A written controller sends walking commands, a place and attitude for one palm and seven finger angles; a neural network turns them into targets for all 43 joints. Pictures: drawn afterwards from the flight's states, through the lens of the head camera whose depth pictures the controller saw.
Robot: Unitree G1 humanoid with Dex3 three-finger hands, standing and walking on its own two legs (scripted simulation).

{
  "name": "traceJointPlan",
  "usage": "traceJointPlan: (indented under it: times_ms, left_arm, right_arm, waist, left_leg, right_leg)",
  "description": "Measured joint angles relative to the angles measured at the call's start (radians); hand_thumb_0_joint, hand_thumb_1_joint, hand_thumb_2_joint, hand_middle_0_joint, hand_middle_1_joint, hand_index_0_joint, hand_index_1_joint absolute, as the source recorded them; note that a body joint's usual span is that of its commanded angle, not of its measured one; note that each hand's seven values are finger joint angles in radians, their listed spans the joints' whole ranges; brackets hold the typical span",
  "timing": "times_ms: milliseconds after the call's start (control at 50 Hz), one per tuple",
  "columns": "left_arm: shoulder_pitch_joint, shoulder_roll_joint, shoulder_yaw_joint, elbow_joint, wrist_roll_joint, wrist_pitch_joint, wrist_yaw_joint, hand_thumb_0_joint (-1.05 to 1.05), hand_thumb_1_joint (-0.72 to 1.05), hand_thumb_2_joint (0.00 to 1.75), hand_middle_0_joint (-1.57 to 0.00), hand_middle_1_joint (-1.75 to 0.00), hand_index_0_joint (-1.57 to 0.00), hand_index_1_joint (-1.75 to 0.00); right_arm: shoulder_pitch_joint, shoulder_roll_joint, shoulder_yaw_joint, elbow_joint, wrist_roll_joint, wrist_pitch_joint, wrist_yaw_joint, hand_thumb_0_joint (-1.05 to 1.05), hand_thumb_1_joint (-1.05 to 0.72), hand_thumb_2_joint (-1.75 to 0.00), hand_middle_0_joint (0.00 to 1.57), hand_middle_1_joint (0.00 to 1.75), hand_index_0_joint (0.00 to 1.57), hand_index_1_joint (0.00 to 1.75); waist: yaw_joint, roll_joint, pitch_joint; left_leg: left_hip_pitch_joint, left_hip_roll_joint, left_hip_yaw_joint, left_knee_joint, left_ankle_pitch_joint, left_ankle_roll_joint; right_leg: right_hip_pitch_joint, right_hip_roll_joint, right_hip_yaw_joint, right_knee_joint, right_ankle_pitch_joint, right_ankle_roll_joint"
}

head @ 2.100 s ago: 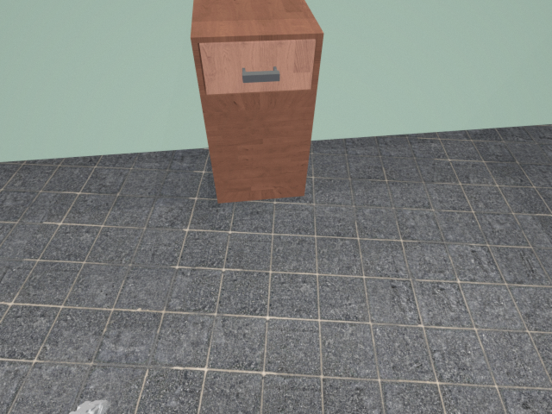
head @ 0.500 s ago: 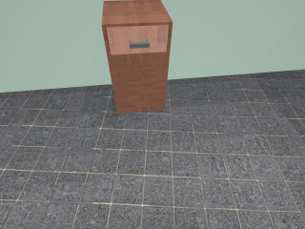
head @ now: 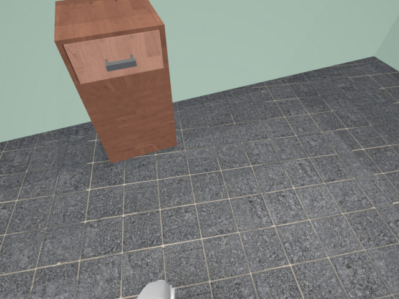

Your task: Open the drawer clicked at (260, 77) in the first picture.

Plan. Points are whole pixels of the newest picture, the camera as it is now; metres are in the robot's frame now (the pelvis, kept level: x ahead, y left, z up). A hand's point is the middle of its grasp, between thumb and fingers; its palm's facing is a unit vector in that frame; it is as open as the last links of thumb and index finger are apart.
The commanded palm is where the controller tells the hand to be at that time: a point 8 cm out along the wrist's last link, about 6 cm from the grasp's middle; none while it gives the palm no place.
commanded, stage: walk to a spot facing it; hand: left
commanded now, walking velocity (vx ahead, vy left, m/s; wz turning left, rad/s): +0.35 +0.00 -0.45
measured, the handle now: (120, 61) +1.01 +0.44 -0.09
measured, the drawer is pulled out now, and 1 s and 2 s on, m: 0.00 0.00 0.00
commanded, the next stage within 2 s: none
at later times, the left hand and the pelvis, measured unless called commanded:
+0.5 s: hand (117, 217) +0.33 +0.26 -0.16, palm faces -0.22 -0.95 -0.20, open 7.4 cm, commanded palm none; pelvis +0.20 +0.08 +0.00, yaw -18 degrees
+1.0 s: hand (178, 170) +0.52 +0.12 -0.17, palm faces -0.54 -0.81 -0.21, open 7.4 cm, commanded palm none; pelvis +0.32 +0.02 -0.01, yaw -33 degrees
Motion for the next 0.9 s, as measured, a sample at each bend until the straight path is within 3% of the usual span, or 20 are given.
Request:
traceJointPlan:
  times_ms: [100, 200, 220, 240, 280, 320, 360, 420, 500, 620, 720, 780, 800, 840, 900]
  left_arm:
    - [0.016, 0.000, 0.004, 0.017, 0.004, -0.002, 0.004, 0.00, 0.90, 0.90, -0.21, -0.30, -0.20, -0.30]
    - [0.014, 0.027, 0.021, 0.013, 0.004, 0.005, 0.008, 0.00, 0.90, 0.90, -0.21, -0.30, -0.20, -0.30]
    - [0.021, 0.031, 0.027, 0.011, 0.002, 0.006, 0.008, 0.00, 0.90, 0.90, -0.21, -0.30, -0.20, -0.30]
    - [0.017, 0.037, 0.035, 0.013, -0.003, 0.013, 0.005, 0.00, 0.90, 0.90, -0.21, -0.30, -0.20, -0.30]
    - [-0.021, 0.062, 0.049, 0.020, -0.007, 0.031, 0.001, 0.00, 0.90, 0.90, -0.21, -0.30, -0.20, -0.30]
    - [-0.063, 0.085, 0.061, 0.015, -0.001, 0.043, -0.006, 0.00, 0.90, 0.90, -0.20, -0.29, -0.20, -0.29]
    - [-0.105, 0.103, 0.070, -0.008, 0.006, 0.052, -0.017, 0.00, 0.91, 0.90, -0.20, -0.29, -0.20, -0.29]
    - [-0.156, 0.113, 0.079, -0.058, 0.011, 0.062, -0.026, 0.00, 0.91, 0.90, -0.20, -0.29, -0.19, -0.29]
    - [-0.214, 0.108, 0.083, -0.100, 0.016, 0.074, -0.034, 0.00, 0.91, 0.90, -0.20, -0.29, -0.19, -0.29]
    - [-0.298, 0.086, 0.065, -0.118, 0.012, 0.092, -0.039, 0.00, 0.91, 0.90, -0.20, -0.29, -0.19, -0.29]
    - [-0.359, 0.060, 0.045, -0.127, 0.007, 0.093, -0.038, 0.00, 0.91, 0.90, -0.20, -0.29, -0.19, -0.29]
    - [-0.371, 0.052, 0.029, -0.141, 0.009, 0.066, -0.039, 0.00, 0.91, 0.90, -0.20, -0.29, -0.19, -0.29]
    - [-0.368, 0.055, 0.024, -0.148, 0.007, 0.048, -0.037, 0.00, 0.91, 0.90, -0.20, -0.29, -0.20, -0.29]
    - [-0.370, 0.044, 0.019, -0.150, -0.009, 0.031, -0.021, 0.00, 0.91, 0.90, -0.20, -0.29, -0.20, -0.29]
    - [-0.343, 0.040, 0.016, -0.143, -0.018, 0.043, 0.000, 0.00, 0.90, 0.90, -0.20, -0.29, -0.20, -0.29]
  right_arm:
    - [-0.076, 0.022, -0.004, -0.063, 0.004, -0.012, 0.011, 0.01, -0.91, -0.90, 0.20, 0.30, 0.20, 0.30]
    - [-0.125, 0.034, 0.007, -0.099, 0.009, -0.034, 0.011, 0.01, -0.91, -0.90, 0.20, 0.30, 0.20, 0.30]
    - [-0.126, 0.032, 0.013, -0.110, 0.007, -0.047, 0.008, 0.01, -0.91, -0.90, 0.20, 0.30, 0.20, 0.30]
    - [-0.131, 0.033, 0.015, -0.116, 0.001, -0.061, 0.002, 0.01, -0.91, -0.90, 0.20, 0.30, 0.21, 0.30]
    - [-0.130, 0.047, 0.023, -0.120, -0.002, -0.075, -0.007, 0.01, -0.91, -0.90, 0.20, 0.30, 0.21, 0.30]
    - [-0.100, 0.058, 0.028, -0.112, -0.002, -0.076, -0.014, 0.01, -0.91, -0.90, 0.20, 0.30, 0.21, 0.30]
    - [-0.057, 0.066, 0.026, -0.091, -0.002, -0.077, -0.021, 0.01, -0.91, -0.90, 0.20, 0.30, 0.21, 0.30]
    - [0.014, 0.062, 0.010, -0.052, 0.005, -0.081, -0.036, 0.00, -0.93, -0.90, 0.21, 0.30, 0.21, 0.30]
    - [0.098, 0.033, -0.001, -0.010, 0.007, -0.082, -0.039, 0.00, -0.94, -0.90, 0.20, 0.30, 0.21, 0.30]
    - [0.190, 0.021, 0.002, 0.037, 0.005, -0.066, -0.039, 0.00, -0.93, -0.90, 0.20, 0.30, 0.20, 0.30]
    - [0.228, 0.034, 0.005, 0.051, -0.003, -0.042, -0.036, 0.01, -0.92, -0.90, 0.20, 0.30, 0.20, 0.30]
    - [0.255, 0.045, 0.005, 0.049, 0.003, -0.025, -0.028, 0.01, -0.91, -0.90, 0.20, 0.30, 0.20, 0.30]
    - [0.265, 0.051, 0.007, 0.044, 0.010, -0.017, -0.024, 0.01, -0.91, -0.90, 0.20, 0.30, 0.20, 0.30]
    - [0.220, 0.044, 0.007, 0.038, 0.016, 0.006, -0.029, 0.01, -0.91, -0.90, 0.20, 0.30, 0.21, 0.30]
    - [0.125, 0.038, 0.006, 0.001, 0.011, 0.026, -0.037, 0.01, -0.91, -0.90, 0.20, 0.30, 0.20, 0.30]
  waist:
    - [0.011, -0.011, 0.003]
    - [0.037, -0.033, 0.012]
    - [0.039, -0.031, 0.009]
    - [0.034, -0.031, 0.011]
    - [0.028, -0.056, 0.029]
    - [0.022, -0.067, 0.028]
    - [0.015, -0.068, 0.021]
    - [0.008, -0.067, 0.004]
    - [-0.014, -0.061, -0.004]
    - [-0.058, -0.044, 0.029]
    - [-0.096, -0.031, 0.070]
    - [-0.104, -0.022, 0.079]
    - [-0.099, -0.035, 0.071]
    - [-0.092, -0.010, 0.096]
    - [-0.086, 0.001, 0.106]
  left_leg:
    - [-0.052, 0.006, -0.014, -0.160, 0.081, -0.006]
    - [0.057, -0.029, 0.002, -0.417, 0.082, 0.018]
    - [0.107, -0.031, 0.006, -0.479, 0.086, 0.027]
    - [0.113, -0.028, 0.015, -0.469, 0.121, 0.043]
    - [0.126, -0.027, 0.055, -0.396, 0.063, 0.078]
    - [0.178, -0.024, 0.090, -0.414, 0.023, 0.092]
    - [0.238, -0.024, 0.118, -0.476, 0.028, 0.092]
    - [0.319, -0.033, 0.165, -0.574, 0.037, 0.099]
    - [0.407, -0.048, 0.222, -0.661, 0.031, 0.104]
    - [0.506, -0.038, 0.289, -0.693, -0.026, 0.086]
    - [0.545, -0.002, 0.344, -0.624, -0.121, 0.050]
    - [0.507, 0.055, 0.354, -0.435, -0.203, 0.025]
    - [0.445, 0.064, 0.319, -0.279, -0.222, 0.013]
    - [0.301, 0.060, 0.165, 0.036, -0.264, -0.004]
    - [0.148, 0.040, 0.037, 0.205, -0.207, -0.021]
  right_leg:
    - [0.074, -0.005, 0.059, -0.075, -0.006, 0.023]
    - [0.124, -0.027, 0.110, -0.026, -0.101, 0.060]
    - [0.110, -0.024, 0.123, 0.040, -0.140, 0.061]
    - [0.062, -0.021, 0.114, 0.171, -0.176, 0.053]
    - [-0.069, -0.023, 0.093, 0.503, -0.202, 0.034]
    - [-0.195, -0.037, 0.039, 0.731, -0.145, 0.028]
    - [-0.298, -0.065, -0.014, 0.820, -0.067, 0.033]
    - [-0.420, -0.103, -0.046, 0.829, 0.039, 0.051]
    - [-0.519, -0.139, -0.047, 0.776, 0.144, 0.076]
    - [-0.513, -0.155, -0.082, 0.533, 0.184, 0.088]
    - [-0.421, -0.114, -0.130, 0.333, 0.112, 0.056]
    - [-0.307, -0.075, -0.163, 0.199, 0.141, 0.019]
    - [-0.290, -0.076, -0.150, 0.188, 0.181, -0.011]
    - [-0.301, -0.049, -0.141, 0.258, 0.090, -0.032]
    - [-0.262, -0.017, -0.112, 0.224, 0.056, -0.022]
